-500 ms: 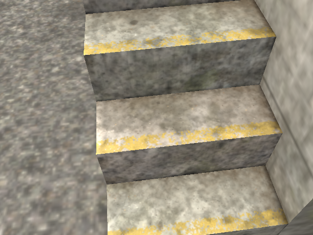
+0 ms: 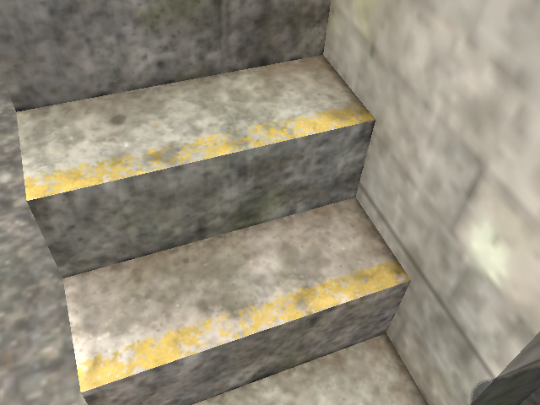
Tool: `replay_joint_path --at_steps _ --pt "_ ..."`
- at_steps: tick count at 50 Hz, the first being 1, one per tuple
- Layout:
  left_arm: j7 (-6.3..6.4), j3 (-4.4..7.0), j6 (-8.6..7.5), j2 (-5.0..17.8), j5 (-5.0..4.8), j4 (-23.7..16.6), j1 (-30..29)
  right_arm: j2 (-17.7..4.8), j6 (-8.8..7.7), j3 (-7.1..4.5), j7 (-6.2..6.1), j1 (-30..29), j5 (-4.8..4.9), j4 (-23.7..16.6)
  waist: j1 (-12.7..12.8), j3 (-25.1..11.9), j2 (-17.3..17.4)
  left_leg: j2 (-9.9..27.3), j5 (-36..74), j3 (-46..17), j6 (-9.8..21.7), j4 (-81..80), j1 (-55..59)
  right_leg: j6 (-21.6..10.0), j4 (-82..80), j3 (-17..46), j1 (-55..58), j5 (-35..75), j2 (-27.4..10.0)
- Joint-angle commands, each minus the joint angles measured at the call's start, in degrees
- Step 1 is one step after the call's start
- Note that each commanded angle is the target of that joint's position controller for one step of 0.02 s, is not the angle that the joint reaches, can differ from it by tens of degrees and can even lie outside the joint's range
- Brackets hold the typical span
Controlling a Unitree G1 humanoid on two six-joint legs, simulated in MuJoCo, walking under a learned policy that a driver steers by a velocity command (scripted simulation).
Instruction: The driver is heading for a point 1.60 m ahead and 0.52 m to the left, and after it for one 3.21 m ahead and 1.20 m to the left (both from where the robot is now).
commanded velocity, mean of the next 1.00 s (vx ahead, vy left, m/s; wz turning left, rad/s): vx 0.06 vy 0.00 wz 0.16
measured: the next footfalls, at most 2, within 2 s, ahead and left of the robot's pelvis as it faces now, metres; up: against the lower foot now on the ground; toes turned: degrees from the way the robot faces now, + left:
right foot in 0.32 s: +0.03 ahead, -0.13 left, +0.00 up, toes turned -8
left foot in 0.78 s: -0.06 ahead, +0.11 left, +0.00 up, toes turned +11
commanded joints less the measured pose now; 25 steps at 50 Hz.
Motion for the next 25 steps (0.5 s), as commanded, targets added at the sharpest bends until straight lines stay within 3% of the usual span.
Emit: replay_joint_path --at_steps 1,3,5,7,8,10,11,13,15,16,17,18,19,20,21,22,23,25 --pt "-0.75 1.48 2.02 4.7 1.54 -4.2 1.2 -7.0 0.37 -1.74 -0.40 -0.6 0.39 -2.9 1.6 -0.4 6.0 17.6 31.6 -9.4 9.9 -6.6 2.7 2.9 21.1 0.0 -10.9 3.3 -4.1" --pt "-1.56 1.24 3.31 3.6 1.42 -6.4 -1.7 -8.5 0.87 -2.20 -0.64 2.5 0.56 -2.0 0.5 -0.7 7.1 16.5 30.9 -6.8 9.9 -6.4 2.1 4.3 22.2 -1.6 -11.9 6.9 -3.0" --pt "-2.53 1.55 3.63 4.9 1.26 -7.8 -3.9 -9.7 1.45 -2.74 -0.54 3.8 0.69 -2.1 -0.2 -1.5 7.3 16.1 31.3 -4.1 9.9 -7.0 3.0 5.1 11.5 -1.4 -9.5 9.7 -2.9" --pt "-3.42 1.21 4.29 4.2 1.02 -8.3 -4.4 -10.9 1.99 -3.33 -0.72 4.9 0.62 -2.4 -0.7 -2.7 10.4 17.5 34.8 -3.9 10.2 -6.6 7.6 5.8 1.9 -2.0 -8.6 7.9 -3.7" --pt "-3.18 0.76 4.15 3.2 0.86 -7.7 -4.1 -10.5 2.06 -3.21 -1.06 4.9 1.04 -2.3 -0.7 -3.2 9.9 17.7 38.0 -4.0 9.8 -6.5 7.4 5.9 -5.7 -1.5 -4.4 6.6 -4.7" --pt "-2.52 -0.50 4.70 0.9 0.40 -6.5 -2.2 -9.8 1.51 -2.87 -0.99 2.0 0.66 -3.2 0.2 -5.0 12.6 17.2 40.3 -2.3 8.0 -5.6 5.8 5.3 -21.4 -2.8 6.6 1.9 -5.2" --pt "-2.03 -0.79 5.00 0.7 -0.20 -5.7 -1.9 -9.5 1.64 -2.71 -0.88 1.9 0.36 -3.5 -0.4 -6.0 14.4 16.9 39.7 -2.7 7.4 -5.4 6.4 4.9 -27.4 -4.5 10.6 -0.1 -4.4" --pt "-1.08 -1.21 4.69 0.9 -0.40 -4.0 -0.3 -9.8 2.44 -2.59 -0.26 3.7 0.57 -2.5 -1.6 -5.8 16.2 16.3 35.8 -5.0 6.7 -3.9 8.6 3.7 -39.0 -8.1 14.8 3.5 -3.6" --pt "-0.35 -2.10 2.83 0.1 0.30 -1.4 2.0 -8.8 3.38 -2.13 -0.02 4.7 1.83 -1.4 -1.1 -3.5 12.4 14.4 28.2 -5.6 3.6 -2.1 5.2 2.6 -59.2 -8.5 24.6 21.2 -4.9" --pt "0.09 -2.28 1.52 0.7 1.27 -0.8 2.1 -6.9 3.38 -1.42 0.34 5.7 1.95 -1.1 -1.9 -3.5 9.1 13.0 20.4 -5.7 1.7 0.1 1.0 2.8 -61.6 -4.0 30.5 24.7 -9.6" --pt "0.31 -2.90 0.47 2.2 1.76 -1.6 1.7 -3.7 3.53 -0.74 0.86 7.7 2.03 -1.6 -3.3 -5.0 -0.7 10.1 -9.7 -4.7 -1.1 5.9 -6.4 1.8 -58.2 7.2 35.8 48.2 -22.1" --pt "0.66 -2.14 0.48 6.1 0.30 -2.8 -1.6 -3.0 4.35 -0.64 0.44 12.0 3.13 -0.5 -3.4 -7.0 -10.8 6.1 -17.5 -2.6 -2.8 9.9 2.7 -7.4 -56.7 7.4 22.4 50.0 -27.2" --pt "0.69 -2.68 0.27 3.5 -0.06 -4.1 -5.8 -6.3 5.03 -1.59 0.09 10.4 2.58 0.5 -3.8 -3.8 -6.5 5.3 -16.7 -2.7 -3.8 16.2 3.8 -9.2 -57.9 5.5 18.4 46.3 -25.5" --pt "1.17 -2.99 0.03 3.2 -0.30 -4.2 -7.0 -7.0 5.48 -2.24 -0.15 7.9 2.00 -0.1 -3.4 -0.9 -6.7 3.3 -17.2 -2.3 -4.4 22.2 1.7 -9.7 -57.3 3.1 16.0 46.2 -24.1" --pt "1.24 -0.38 0.46 10.8 1.53 -4.5 -7.7 -10.1 5.13 -3.86 -0.73 0.8 3.53 -3.0 -2.6 0.0 -8.2 4.1 -22.7 -2.6 -7.0 31.1 -9.5 -11.3 -53.4 3.3 20.5 45.1 -22.1" --pt "1.77 -0.01 0.55 10.3 1.32 -4.7 -5.7 -10.9 5.25 -4.30 -1.20 0.7 3.41 -3.2 -0.9 -2.4 -5.7 3.7 -25.2 -4.5 -8.7 41.3 -13.6 -14.0 -52.6 4.8 22.6 50.0 -25.5" --pt "2.36 -0.15 0.85 10.1 0.87 -4.6 -3.8 -9.8 5.46 -4.56 -1.34 2.3 3.58 -3.1 -1.0 -3.5 -3.9 2.7 -25.9 -5.5 -9.8 49.6 -16.0 -15.4 -52.4 4.2 23.0 53.1 -26.6" --pt "3.36 -0.36 0.75 8.6 -0.11 -4.4 -1.9 -8.6 4.74 -4.76 -0.75 -0.6 3.29 -5.3 -1.2 -3.4 -0.9 3.8 -20.7 -9.0 -10.2 48.7 -22.6 -14.6 -53.0 3.5 25.4 46.2 -26.1"
Velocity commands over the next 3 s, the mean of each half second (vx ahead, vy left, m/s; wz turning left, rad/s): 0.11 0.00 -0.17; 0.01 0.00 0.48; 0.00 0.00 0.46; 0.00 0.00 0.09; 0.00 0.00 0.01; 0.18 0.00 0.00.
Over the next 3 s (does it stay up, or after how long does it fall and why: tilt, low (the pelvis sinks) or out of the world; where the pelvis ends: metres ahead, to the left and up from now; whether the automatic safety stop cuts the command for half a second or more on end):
stays up -0.07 0.02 0.00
